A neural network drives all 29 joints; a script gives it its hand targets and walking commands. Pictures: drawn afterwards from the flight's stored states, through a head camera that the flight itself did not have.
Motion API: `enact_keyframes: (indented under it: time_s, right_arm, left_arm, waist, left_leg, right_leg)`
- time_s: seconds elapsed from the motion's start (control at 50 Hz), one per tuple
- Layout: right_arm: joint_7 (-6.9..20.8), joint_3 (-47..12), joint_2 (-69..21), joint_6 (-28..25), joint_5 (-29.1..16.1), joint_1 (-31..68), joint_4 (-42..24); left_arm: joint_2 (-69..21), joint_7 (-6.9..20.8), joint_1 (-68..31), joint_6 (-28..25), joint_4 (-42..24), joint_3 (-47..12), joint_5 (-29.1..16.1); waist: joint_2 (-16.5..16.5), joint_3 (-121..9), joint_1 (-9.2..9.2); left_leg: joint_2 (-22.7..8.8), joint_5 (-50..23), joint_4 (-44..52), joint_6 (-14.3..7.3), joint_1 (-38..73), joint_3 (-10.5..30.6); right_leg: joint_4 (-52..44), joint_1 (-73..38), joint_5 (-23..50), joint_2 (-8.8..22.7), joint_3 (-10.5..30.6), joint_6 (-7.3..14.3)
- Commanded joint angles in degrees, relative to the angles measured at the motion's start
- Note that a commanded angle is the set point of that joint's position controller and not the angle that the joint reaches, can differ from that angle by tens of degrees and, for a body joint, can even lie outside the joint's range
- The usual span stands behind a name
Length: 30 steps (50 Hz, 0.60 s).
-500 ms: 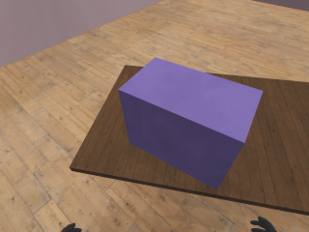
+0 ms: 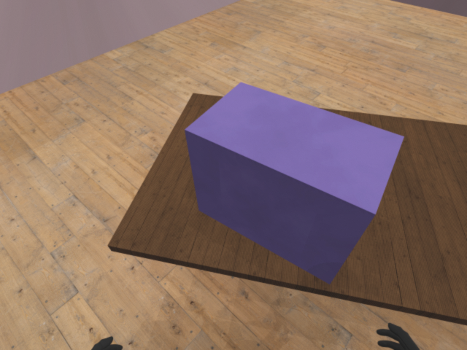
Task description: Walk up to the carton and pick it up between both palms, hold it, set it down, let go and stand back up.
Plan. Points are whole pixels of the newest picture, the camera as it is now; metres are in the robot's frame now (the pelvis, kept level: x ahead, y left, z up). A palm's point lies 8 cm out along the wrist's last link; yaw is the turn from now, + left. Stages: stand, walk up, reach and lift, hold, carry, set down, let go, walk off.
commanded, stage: walk up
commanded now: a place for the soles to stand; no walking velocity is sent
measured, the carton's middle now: (283, 179) +0.42 -0.06 +0.05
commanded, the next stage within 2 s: reach and lift in 0.04 s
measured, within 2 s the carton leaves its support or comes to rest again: neither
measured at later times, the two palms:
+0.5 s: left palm (109, 302) +0.21 +0.25 -0.05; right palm out of the picture +0.13 -0.25 -0.02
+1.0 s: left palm (92, 282) +0.23 +0.28 -0.02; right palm (405, 338) +0.16 -0.22 +0.00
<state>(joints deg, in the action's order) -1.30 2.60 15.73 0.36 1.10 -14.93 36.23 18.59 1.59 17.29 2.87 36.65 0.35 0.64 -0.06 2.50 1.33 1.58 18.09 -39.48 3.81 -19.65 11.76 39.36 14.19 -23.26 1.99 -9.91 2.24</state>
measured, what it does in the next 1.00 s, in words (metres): shifts its weight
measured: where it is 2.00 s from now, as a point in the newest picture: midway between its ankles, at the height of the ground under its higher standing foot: outside the picture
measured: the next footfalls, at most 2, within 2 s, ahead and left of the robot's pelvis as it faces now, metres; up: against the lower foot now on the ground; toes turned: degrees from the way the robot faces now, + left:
none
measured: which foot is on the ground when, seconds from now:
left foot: down 0.00-1.00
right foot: down 0.00-1.00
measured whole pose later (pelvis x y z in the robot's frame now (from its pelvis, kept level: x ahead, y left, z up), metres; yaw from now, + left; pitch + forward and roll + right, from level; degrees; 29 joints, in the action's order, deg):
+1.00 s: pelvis +0.04 +0.04 +0.03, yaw -13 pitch -7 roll -1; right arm -2.3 4.2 9.8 -10.5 -5.9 -14.7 26.6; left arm 19.6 4.6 17.0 0.0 22.4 1.8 -9.1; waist -1.1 3.9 3.6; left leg -1.5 13.9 -21.0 0.5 -0.3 -1.7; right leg 17.5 -1.5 -12.4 0.1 3.2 -1.3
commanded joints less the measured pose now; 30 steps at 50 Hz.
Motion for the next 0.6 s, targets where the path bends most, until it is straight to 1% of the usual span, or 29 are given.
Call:
enact_keyframes:
  time_s: [0.0,0.02,0.04,0.06,0.08,0.1,0.12,0.14,0.16,0.18,0.2,0.22,0.24,0.26,0.28,0.32,0.34,0.36,0.38,0.4,0.42,0.44,0.46,0.48,0.5,0.52,0.54,0.56,0.58]
  right_arm:
    - [-0.3,2.6,8.7,-1.2,0.1,0.8,-5.4]
    - [-0.3,2.4,8.7,-1.1,0.3,2.0,-5.6]
    - [-0.2,4.9,2.4,-9.4,3.6,20.8,5.1]
    - [0.4,4.9,2.5,-12.9,2.5,16.0,11.6]
    - [1.3,4.8,4.8,-14.8,2.5,14.7,14.4]
    - [1.7,5.1,4.5,-15.8,2.0,13.9,15.7]
    - [1.7,4.8,4.6,-16.6,2.0,14.7,14.6]
    - [1.3,5.7,4.0,-17.3,2.2,13.0,15.7]
    - [1.0,4.1,3.3,-17.4,1.8,12.5,15.1]
    - [0.7,3.8,3.5,-16.6,1.4,11.6,13.2]
    - [0.5,3.3,3.1,-15.9,1.4,13.2,11.8]
    - [-0.1,2.5,3.1,-15.1,1.2,13.7,9.0]
    - [-0.4,2.3,2.0,-14.6,0.4,13.4,7.2]
    - [-0.6,1.7,2.0,-14.0,0.3,14.0,4.5]
    - [-0.7,1.3,1.0,-12.8,-0.1,14.1,3.9]
    - [-0.5,1.4,1.2,-11.3,0.0,16.4,0.7]
    - [-0.4,1.0,1.1,-10.8,-0.1,16.2,-0.8]
    - [-0.1,1.8,1.6,-10.7,-0.2,15.9,-3.2]
    - [-0.2,1.3,0.5,-10.3,-0.1,15.4,-5.2]
    - [0.0,1.6,1.2,-9.9,-0.4,15.0,-5.4]
    - [-0.1,0.5,0.2,-9.5,-0.8,13.3,-7.6]
    - [-0.2,0.3,0.6,-9.3,-1.0,13.5,-9.1]
    - [-0.2,1.0,0.5,-9.0,-1.2,13.2,-9.0]
    - [-0.5,0.7,0.0,-8.9,-1.3,11.1,-9.2]
    - [-0.8,0.8,-0.5,-8.6,-1.5,11.2,-10.7]
    - [-0.9,0.4,0.7,-8.6,-2.1,10.5,-10.5]
    - [-0.9,0.7,1.0,-8.3,-2.2,10.0,-9.9]
    - [-1.1,0.5,0.6,-8.1,-3.0,11.6,-10.4]
    - [-1.1,1.7,0.8,-8.4,-2.1,10.8,-10.8]
  left_arm:
    - [8.5,-0.1,1.4,-1.0,-4.1,2.9,0.0]
    - [8.2,-0.2,2.0,-1.0,-4.5,2.8,0.1]
    - [16.2,-1.3,-21.6,4.2,-14.8,9.9,-0.7]
    - [11.2,-2.4,-16.8,6.7,-15.4,8.3,-0.4]
    - [8.5,-2.5,-14.3,8.6,-16.9,8.9,1.3]
    - [5.9,-2.0,-12.2,9.5,-17.8,8.6,2.1]
    - [5.1,-1.4,-11.2,10.1,-17.6,8.4,1.0]
    - [5.5,-0.7,-9.4,10.2,-19.1,8.7,0.8]
    - [5.4,-0.3,-8.5,10.8,-18.1,8.7,0.2]
    - [6.0,-0.1,-6.7,11.8,-17.8,9.0,0.4]
    - [6.6,0.0,-7.7,12.4,-17.4,9.7,0.5]
    - [8.1,0.2,-7.9,13.0,-15.5,10.4,-0.2]
    - [8.5,0.5,-7.6,13.3,-16.3,11.2,-0.7]
    - [9.3,0.4,-8.2,13.3,-16.0,12.0,-0.7]
    - [8.4,0.3,-9.5,13.5,-16.5,10.9,-0.7]
    - [7.0,0.2,-11.7,14.0,-14.9,10.8,-0.1]
    - [6.4,0.1,-12.4,13.9,-15.3,10.8,-0.3]
    - [6.4,0.0,-12.6,13.5,-16.3,10.6,-0.1]
    - [6.4,0.0,-13.5,13.0,-17.9,10.5,-0.4]
    - [5.9,-0.1,-13.3,12.6,-17.2,10.4,-0.2]
    - [6.6,0.0,-13.3,11.9,-16.6,10.9,-0.3]
    - [7.4,0.0,-13.3,11.0,-17.8,10.6,-1.1]
    - [6.4,0.3,-13.5,10.3,-18.2,10.2,-2.0]
    - [7.5,0.4,-13.1,9.4,-19.1,10.8,-2.1]
    - [8.0,0.6,-11.3,8.8,-18.4,10.6,-2.6]
    - [7.4,0.9,-10.9,8.3,-17.6,10.7,-2.7]
    - [6.7,1.2,-11.8,7.7,-18.7,9.7,-3.1]
    - [6.6,1.3,-13.1,7.4,-18.4,9.9,-3.5]
    - [6.4,1.3,-11.9,6.7,-19.5,9.1,-3.7]
  waist:
    - [2.9,-3.0,0.39]
    - [2.3,-1.1,0.81]
    - [-1.0,-6.5,-1.27]
    - [0.0,-3.1,-3.06]
    - [1.4,-3.5,-2.3]
    - [1.7,-3.9,-1.91]
    - [-0.4,-5.1,-1.5]
    - [0.0,-7.4,-2.26]
    - [0.0,-7.0,-0.74]
    - [-1.2,-5.6,-0.71]
    - [-1.4,-3.8,-0.14]
    - [-2.9,-3.2,1.3]
    - [-2.6,-3.6,1.05]
    - [-2.4,-1.6,2.13]
    - [-2.9,0.8,2.11]
    - [-0.7,3.4,2.32]
    - [-0.8,3.1,2.77]
    - [0.1,1.5,2.74]
    - [0.0,0.8,2.46]
    - [1.2,0.7,2.59]
    - [1.8,0.9,2.63]
    - [1.7,-0.3,3.55]
    - [1.5,-0.2,3.07]
    - [1.2,-1.3,2.88]
    - [1.1,-1.2,2.04]
    - [-0.2,-1.1,2.58]
    - [1.0,0.3,2.32]
    - [1.4,0.5,2.11]
    - [2.1,-0.2,1.65]
  left_leg:
    - [-4.2,-13.2,7.6,-6.4,-2.7,4.9]
    - [-4.2,-10.9,7.2,-6.7,-4.4,4.8]
    - [-2.3,-5.8,3.7,-2.8,-3.1,-9.4]
    - [-2.0,-5.1,4.1,-2.9,-1.8,-9.4]
    - [-2.2,-5.4,4.6,-2.1,-1.3,-10.2]
    - [-2.1,-4.2,4.7,-1.7,1.2,-10.1]
    - [-1.7,-6.9,5.9,-2.0,4.0,-10.7]
    - [-1.5,-10.4,6.5,-2.0,7.7,-11.5]
    - [-1.0,-11.1,7.5,-2.5,8.8,-12.5]
    - [0.0,-11.3,8.7,-2.8,9.4,-13.2]
    - [0.7,-10.2,10.1,-2.7,9.7,-14.5]
    - [1.2,-9.8,11.0,-3.5,8.1,-15.1]
    - [1.0,-9.6,12.0,-3.9,8.0,-15.0]
    - [1.3,-10.0,13.2,-4.1,7.7,-16.3]
    - [1.0,-8.1,14.1,-4.1,8.5,-15.7]
    - [0.8,-7.0,16.2,-4.2,8.6,-16.5]
    - [0.7,-5.7,16.9,-4.1,9.2,-17.1]
    - [0.7,-6.6,17.0,-4.1,11.7,-17.8]
    - [0.4,-7.1,17.4,-4.4,12.0,-17.4]
    - [0.4,-6.5,17.9,-4.0,12.3,-18.0]
    - [0.7,-8.3,17.9,-4.2,13.1,-18.1]
    - [0.8,-9.1,18.3,-4.3,13.9,-18.1]
    - [0.3,-9.5,19.2,-4.3,14.1,-17.7]
    - [0.5,-9.8,18.6,-4.1,14.4,-17.8]
    - [0.9,-12.2,19.0,-3.9,16.0,-17.7]
    - [0.8,-12.3,19.6,-4.0,16.9,-18.1]
    - [0.5,-12.1,19.5,-3.8,17.7,-17.7]
    - [0.0,-12.5,19.6,-3.5,17.5,-17.4]
    - [-0.5,-11.8,20.1,-3.2,18.5,-17.6]
  right_leg:
    - [-8.4,-3.5,9.9,4.9,7.6,1.3]
    - [-9.4,-2.7,8.7,5.1,8.0,1.7]
    - [-6.0,4.8,11.0,-1.3,7.9,-1.0]
    - [-6.6,5.7,12.2,-0.3,7.9,-1.3]
    - [-6.3,2.8,11.1,-0.5,6.6,-1.6]
    - [-7.5,1.8,9.6,-0.2,6.7,-1.9]
    - [-9.4,2.6,11.2,-0.7,6.9,-2.5]
    - [-11.1,1.1,14.2,-0.7,7.4,-3.0]
    - [-13.4,0.4,15.1,-0.5,8.0,-3.2]
    - [-14.9,-1.7,14.4,-0.7,8.9,-3.9]
    - [-15.8,-3.3,12.6,-0.8,8.5,-4.0]
    - [-16.7,-4.5,13.4,-0.3,9.6,-4.5]
    - [-17.2,-6.7,12.7,-0.7,9.8,-4.3]
    - [-17.9,-7.2,12.6,-0.8,10.1,-4.6]
    - [-19.3,-7.5,8.4,-0.3,10.6,-4.9]
    - [-20.9,-6.5,6.1,-1.4,9.9,-4.1]
    - [-20.9,-7.2,5.0,-1.3,9.8,-3.7]
    - [-21.1,-6.6,5.1,-1.5,9.1,-3.4]
    - [-21.9,-7.7,6.6,-1.6,10.3,-3.5]
    - [-21.7,-7.1,5.7,-1.9,9.7,-3.6]
    - [-22.4,-6.6,7.3,-1.8,10.2,-3.8]
    - [-22.0,-8.9,10.1,-1.9,10.4,-3.8]
    - [-22.1,-10.0,11.7,-2.1,9.7,-3.4]
    - [-22.3,-10.5,11.8,-2.1,10.8,-3.6]
    - [-23.2,-10.2,14.1,-2.3,10.7,-4.2]
    - [-23.6,-10.7,14.5,-2.4,10.5,-4.1]
    - [-23.8,-10.0,13.6,-2.3,11.1,-3.8]
    - [-23.8,-9.3,13.5,-2.4,10.5,-3.4]
    - [-23.5,-9.2,11.8,-2.9,10.1,-3.1]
